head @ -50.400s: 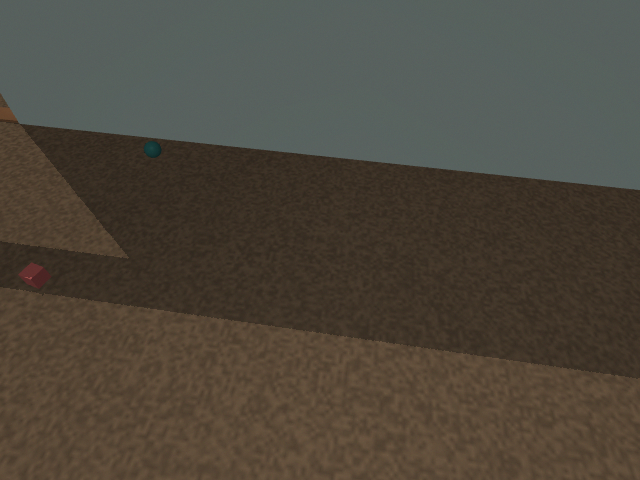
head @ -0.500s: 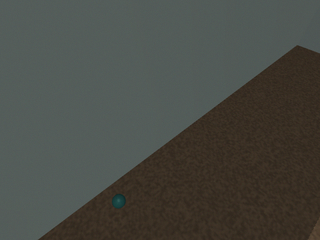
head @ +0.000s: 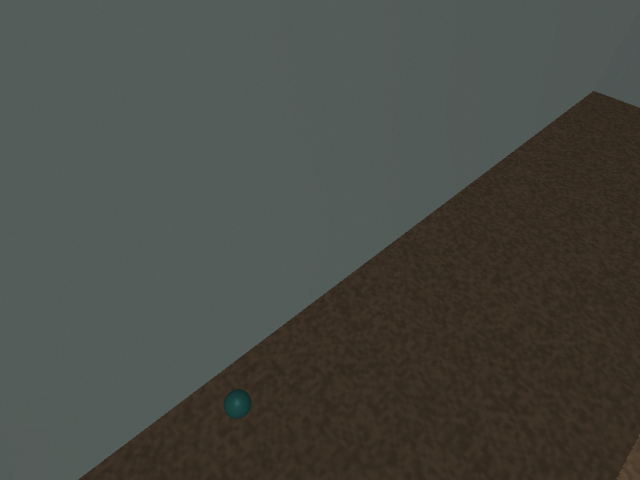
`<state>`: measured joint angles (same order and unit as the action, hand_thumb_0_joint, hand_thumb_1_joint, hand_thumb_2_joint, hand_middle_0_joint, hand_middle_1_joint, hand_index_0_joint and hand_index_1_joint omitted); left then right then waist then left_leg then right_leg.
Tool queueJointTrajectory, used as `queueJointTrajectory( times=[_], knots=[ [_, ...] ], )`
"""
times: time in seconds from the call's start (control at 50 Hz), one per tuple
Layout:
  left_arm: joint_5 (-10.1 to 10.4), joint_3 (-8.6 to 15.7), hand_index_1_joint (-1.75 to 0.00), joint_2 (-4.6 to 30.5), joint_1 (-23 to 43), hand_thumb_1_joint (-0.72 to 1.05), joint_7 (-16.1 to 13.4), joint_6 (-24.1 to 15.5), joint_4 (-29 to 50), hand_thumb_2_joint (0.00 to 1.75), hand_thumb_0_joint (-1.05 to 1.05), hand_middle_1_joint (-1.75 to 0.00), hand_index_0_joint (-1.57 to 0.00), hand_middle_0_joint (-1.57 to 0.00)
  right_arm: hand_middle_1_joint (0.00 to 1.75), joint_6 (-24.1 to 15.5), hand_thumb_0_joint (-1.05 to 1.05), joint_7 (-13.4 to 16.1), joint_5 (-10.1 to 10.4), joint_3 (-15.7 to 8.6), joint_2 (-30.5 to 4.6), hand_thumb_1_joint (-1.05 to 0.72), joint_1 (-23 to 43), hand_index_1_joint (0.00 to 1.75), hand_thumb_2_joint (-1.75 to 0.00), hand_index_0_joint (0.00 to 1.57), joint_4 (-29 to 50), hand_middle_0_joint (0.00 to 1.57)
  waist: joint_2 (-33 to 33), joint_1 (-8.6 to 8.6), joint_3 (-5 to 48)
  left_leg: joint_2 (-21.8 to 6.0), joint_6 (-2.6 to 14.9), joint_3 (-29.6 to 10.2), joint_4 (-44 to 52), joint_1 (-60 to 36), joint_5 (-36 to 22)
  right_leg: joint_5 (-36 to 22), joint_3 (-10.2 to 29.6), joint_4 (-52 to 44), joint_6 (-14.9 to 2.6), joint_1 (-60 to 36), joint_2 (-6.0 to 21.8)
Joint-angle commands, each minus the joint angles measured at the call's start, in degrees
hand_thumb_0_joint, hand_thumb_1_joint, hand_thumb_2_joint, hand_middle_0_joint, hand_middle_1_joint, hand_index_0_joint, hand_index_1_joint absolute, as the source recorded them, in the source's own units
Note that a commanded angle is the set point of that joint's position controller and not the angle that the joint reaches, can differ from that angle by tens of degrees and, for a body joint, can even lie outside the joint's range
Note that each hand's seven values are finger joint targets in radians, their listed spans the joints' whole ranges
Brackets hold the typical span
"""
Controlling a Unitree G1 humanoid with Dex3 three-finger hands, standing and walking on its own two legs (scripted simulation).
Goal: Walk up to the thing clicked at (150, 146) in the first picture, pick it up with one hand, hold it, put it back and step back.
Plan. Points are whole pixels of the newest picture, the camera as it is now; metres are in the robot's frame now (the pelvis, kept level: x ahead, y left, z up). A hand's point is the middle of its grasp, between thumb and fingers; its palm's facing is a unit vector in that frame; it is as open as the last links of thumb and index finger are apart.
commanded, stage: stand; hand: left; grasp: from above
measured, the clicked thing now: (237, 403) +0.48 +0.23 -0.74
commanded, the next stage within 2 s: step back in 0.62 s
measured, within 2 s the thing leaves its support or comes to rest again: neither
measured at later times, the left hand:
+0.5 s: hand out of the picture +0.08 +0.24 -0.16, palm faces +0.02 -0.94 -0.33, open 7.4 cm
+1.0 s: hand out of the picture +0.10 +0.32 -0.19, palm faces +0.02 -0.93 -0.37, open 7.4 cm
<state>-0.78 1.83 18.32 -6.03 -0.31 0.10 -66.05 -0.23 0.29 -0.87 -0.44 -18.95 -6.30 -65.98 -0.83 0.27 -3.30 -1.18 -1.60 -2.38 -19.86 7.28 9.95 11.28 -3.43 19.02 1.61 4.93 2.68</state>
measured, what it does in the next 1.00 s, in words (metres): steps on the spot: left foot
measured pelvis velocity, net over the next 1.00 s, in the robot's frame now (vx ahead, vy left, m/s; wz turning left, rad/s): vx -0.04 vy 0.05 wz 0.02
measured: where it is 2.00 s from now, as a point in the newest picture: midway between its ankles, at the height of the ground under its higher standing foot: outside the picture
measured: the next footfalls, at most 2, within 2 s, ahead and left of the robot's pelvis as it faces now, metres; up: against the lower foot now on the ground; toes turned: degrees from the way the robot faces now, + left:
left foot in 0.90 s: -0.01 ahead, +0.14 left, +0.00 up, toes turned -1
right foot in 1.30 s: -0.06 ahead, -0.06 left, +0.00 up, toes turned +0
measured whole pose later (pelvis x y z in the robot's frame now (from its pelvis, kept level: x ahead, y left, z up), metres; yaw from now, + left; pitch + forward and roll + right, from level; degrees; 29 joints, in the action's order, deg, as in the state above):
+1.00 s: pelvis -0.04 +0.05 -0.02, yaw +1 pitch -1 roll -1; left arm 0.1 5.0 23.5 0.0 -2.4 3.5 -52.5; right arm 2.3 -0.4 -1.4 -2.9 -20.2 -8.7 -56.1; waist 3.8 -1.3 -12.4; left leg 2.8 2.8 -1.1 -37.8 16.8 20.2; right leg 31.0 8.1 54.5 -1.4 24.8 -2.3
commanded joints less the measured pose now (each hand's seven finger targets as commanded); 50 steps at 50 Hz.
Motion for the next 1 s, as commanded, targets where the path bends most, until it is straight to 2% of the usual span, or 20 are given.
queueJointTrajectory(
  times=[0.0, 0.04, 0.12, 0.18, 0.58, 0.6, 0.62, 0.64, 0.68, 0.72, 0.74, 0.78, 0.82, 0.84, 0.86, 0.88, 0.9, 0.92, 0.94, 0.98],
  knots=[
    [-0.18, 1.75, -0.30, 11.80, 1.98, 0.90, -0.62, -1.44, 3.45, 0.90, 0.00, -0.30, -0.20, -0.20, 0.30, -1.23, 0.00, 0.63, 0.07, -2.09, -11.60, -0.90, 2.08, 0.30, -0.90, 0.20, 3.20, 0.20, 0.35, -0.13, 3.37, -5.21, 2.45, -3.99, 3.95, 1.58, -4.01, -2.20, 4.26, -3.74, -1.98, -0.46, 4.97],
    [-0.29, 1.75, -0.30, 11.90, 1.55, 0.90, -0.62, -1.44, 3.42, 0.90, 0.00, -0.30, -0.20, -0.20, 0.30, -1.15, 0.00, 0.58, 0.06, -2.20, -11.59, -0.90, 2.42, 0.30, -0.90, 0.20, 3.22, 0.20, 0.26, 0.02, 2.59, -5.12, 2.37, -4.12, 4.24, 1.30, -2.09, -0.17, 4.25, -3.86, -2.01, 0.84, 4.84],
    [-0.10, 1.72, -0.30, 12.10, 1.69, 0.90, -0.72, -1.63, 3.82, 0.90, 0.00, -0.30, -0.20, -0.20, 0.30, -1.44, 0.00, 0.62, -0.04, -2.10, -11.54, -0.90, 2.36, 0.30, -0.90, 0.20, 3.33, 0.20, 0.36, 0.15, 4.67, -5.81, 2.50, -4.13, 2.84, -0.20, -9.94, -5.92, 4.44, -3.01, -2.24, -0.83, 5.47],
    [0.02, 1.79, -0.30, 12.41, 1.80, 0.90, -0.73, -1.72, 3.76, 0.90, 0.00, -0.30, -0.20, -0.20, 0.30, -1.48, 0.00, 0.64, 0.02, -1.88, -11.35, -0.90, 1.63, 0.30, -0.90, 0.20, 3.23, 0.20, 0.82, -0.26, 5.11, -5.55, 2.31, -3.74, 2.82, 0.04, -11.86, -8.60, 4.38, -2.58, -2.08, -1.78, 5.53],
    [0.04, 1.69, -0.30, 12.58, 1.52, 0.90, -0.51, -1.60, 3.95, 0.90, 0.00, -0.30, -0.20, -0.20, 0.30, -1.52, 0.00, 0.65, 0.21, -1.61, -12.21, -0.90, 1.97, 0.30, -0.90, 0.20, 3.71, 0.20, -0.18, 0.08, 4.66, -5.86, 2.22, -3.96, 2.83, -0.56, -12.40, -8.81, 3.94, -2.65, -2.13, -1.82, 5.54],
    [1.20, 4.54, -0.30, 16.46, 0.77, 0.90, -0.97, -1.30, 4.92, 0.90, 0.00, -0.30, -0.20, -0.20, 0.30, -0.25, 0.00, 0.25, 0.22, -2.59, -14.03, -0.90, 4.40, 0.30, -0.90, 0.20, 5.34, 0.20, 1.57, 0.31, -1.42, -4.15, 3.98, -3.69, -3.75, 4.68, -18.88, -17.29, 4.56, 1.39, -2.81, 1.93, 4.74],
    [1.35, 4.78, -0.30, 16.71, -0.29, 0.90, -1.22, -1.19, 5.72, 0.90, 0.00, -0.30, -0.20, -0.20, 0.30, 0.16, 0.00, 0.23, 0.67, -2.68, -13.14, -0.90, 3.36, 0.30, -0.90, 0.20, 6.35, 0.20, 2.18, 0.05, 0.12, -3.43, 4.00, -2.26, -6.80, 4.81, -19.46, -20.82, 4.71, 2.44, -3.85, 1.09, 5.53],
    [1.44, 5.01, -0.30, 16.53, -0.32, 0.90, -1.34, -1.08, 6.37, 0.90, 0.00, -0.30, -0.20, -0.20, 0.30, 0.39, 0.00, 0.17, 0.81, -2.63, -12.51, -0.90, 2.70, 0.30, -0.90, 0.20, 6.78, 0.20, 3.15, -0.11, 0.60, -2.07, 3.85, -1.21, -9.00, 5.80, -16.89, -21.67, 5.37, 2.31, -4.90, 0.80, 6.34],
    [1.18, 5.66, -0.30, 17.48, -0.04, 0.90, -1.46, -0.78, 8.55, 0.90, 0.00, -0.30, -0.20, -0.20, 0.30, 0.97, 0.00, 0.09, 1.01, -2.93, -11.81, -0.90, 1.20, 0.30, -0.90, 0.20, 7.83, 0.20, 6.09, -0.45, 3.46, 0.98, 3.25, 1.21, -16.07, 5.98, -10.30, -23.07, 9.24, 1.36, -9.14, 1.96, 10.69],
    [0.15, 5.99, -0.30, 18.16, 4.31, 0.90, -1.59, -0.54, 11.98, 0.90, 0.00, -0.30, -0.20, -0.20, 0.30, 2.09, 0.00, -0.32, 0.77, -3.85, -12.26, -0.90, -1.06, 0.30, -0.90, 0.20, 8.89, 0.20, 10.71, -1.46, 5.50, 3.80, 3.54, 1.41, -26.80, 7.48, 12.21, -20.57, 13.97, 0.76, -14.03, 4.74, 16.73],
    [-0.44, 6.11, -0.30, 18.16, 4.75, 0.90, -1.70, -0.55, 13.29, 0.90, 0.00, -0.30, -0.20, -0.20, 0.30, 2.62, 0.00, -0.57, 0.53, -4.19, -12.56, -0.90, -1.41, 0.30, -0.90, 0.20, 9.67, 0.20, 10.90, -1.09, 4.99, 3.57, 3.96, -0.38, -32.07, 8.74, 18.68, -20.88, 14.80, 1.55, -15.80, 7.21, 18.60],
    [-0.89, 6.13, -0.30, 18.69, 8.30, 0.90, -1.87, -0.40, 15.62, 0.90, 0.00, -0.30, -0.20, -0.20, 0.30, 3.02, 0.00, -1.00, 0.89, -4.71, -13.07, -0.90, -4.75, 0.30, -0.90, 0.20, 10.64, 0.20, 12.50, -3.36, 4.71, 1.08, 5.21, -3.14, -32.06, 7.71, 19.55, -19.79, 13.15, 3.79, -14.86, 10.85, 18.77],
    [-0.70, 5.52, -0.30, 17.35, 9.85, 0.90, -1.85, -0.15, 16.73, 0.90, 0.00, -0.30, -0.20, -0.20, 0.30, 2.49, 0.00, -1.13, 1.03, -4.79, -12.41, -0.90, -6.23, 0.30, -0.90, 0.20, 10.98, 0.20, 11.51, -4.15, 5.21, 0.63, 5.04, -0.92, -22.71, 7.26, 12.08, -19.76, 8.51, 9.75, -11.09, 9.31, 14.19],
    [-0.39, 5.19, -0.30, 16.71, 9.51, 0.90, -1.73, 0.27, 17.23, 0.90, 0.00, -0.30, -0.20, -0.20, 0.30, 1.92, 0.00, -0.97, 0.77, -4.92, -12.62, -0.90, -6.85, 0.30, -0.90, 0.20, 11.22, 0.20, 9.01, -4.17, 5.71, -0.56, 4.70, -0.42, -12.53, 6.97, -1.09, -17.06, 6.18, 14.79, -8.03, 7.14, 10.80],
    [0.40, 4.57, -0.30, 13.87, 7.82, 0.90, -1.57, 0.92, 18.04, 0.90, 0.00, -0.30, -0.20, -0.20, 0.30, 1.43, 0.00, -0.54, -0.23, -5.82, -15.55, -0.90, -5.16, 0.30, -0.90, 0.20, 12.01, 0.20, -3.70, -3.04, 4.38, -5.61, 4.42, -8.04, -4.10, 6.86, -20.68, -8.57, 1.84, 24.55, -4.44, 9.91, 3.05],
    [0.98, 4.46, -0.30, 11.57, 6.96, 0.90, -1.81, 1.54, 18.72, 0.90, 0.00, -0.30, -0.20, -0.20, 0.30, 1.00, 0.00, -0.09, -0.86, -6.78, -18.91, -0.90, -5.45, 0.30, -0.90, 0.20, 12.40, 0.20, -13.64, -3.12, 4.21, -10.96, 5.65, -19.08, -1.53, -1.15, -37.02, 16.61, 5.39, 33.28, -3.38, 21.08, -6.59],
    [0.79, 4.43, -0.30, 11.50, 4.09, 0.90, -2.27, 2.49, 17.62, 0.90, 0.00, -0.30, -0.20, -0.20, 0.30, 0.85, 0.00, 0.29, -1.36, -6.97, -19.02, -0.90, -6.43, 0.30, -0.90, 0.20, 12.50, 0.20, -8.55, -1.86, 5.84, -13.13, 6.85, -20.47, -3.86, -4.86, -40.70, 24.77, 11.37, 38.14, -3.83, 23.82, -7.80],
    [0.83, 4.13, -0.30, 11.37, 0.85, 0.90, -2.36, 2.85, 17.29, 0.90, 0.00, -0.30, -0.20, -0.20, 0.30, 0.72, 0.00, 0.56, -0.86, -6.69, -18.30, -0.90, -5.83, 0.30, -0.90, 0.20, 13.28, 0.20, -6.24, -0.87, 7.26, -13.28, 7.36, -16.75, -7.05, -5.89, -48.11, 24.81, 12.15, 41.94, -4.14, 23.77, -7.54],
    [0.81, 4.05, -0.30, 11.04, 0.98, 0.90, -2.69, 2.82, 17.75, 0.90, 0.00, -0.30, -0.20, -0.20, 0.30, 0.87, 0.00, 0.70, -0.76, -6.97, -20.31, -0.90, -3.89, 0.30, -0.90, 0.20, 15.14, 0.20, -11.01, -1.83, 8.42, -15.17, 7.30, -19.82, -5.62, -4.81, -46.70, 25.53, 14.68, 44.03, -4.00, 24.60, -8.64],
    [0.88, 4.57, -0.30, 13.26, 0.39, 0.90, -3.10, 2.83, 16.98, 0.90, 0.00, -0.30, -0.20, -0.20, 0.30, 0.83, 0.00, 1.60, -0.85, -6.87, -17.87, -0.90, 1.11, 0.30, -0.90, 0.20, 17.09, 0.20, -10.31, -0.25, 9.02, -13.70, 9.71, -16.36, -6.13, -4.88, -38.72, 21.06, 15.93, 47.73, -3.48, 24.42, -7.49]
  ],
)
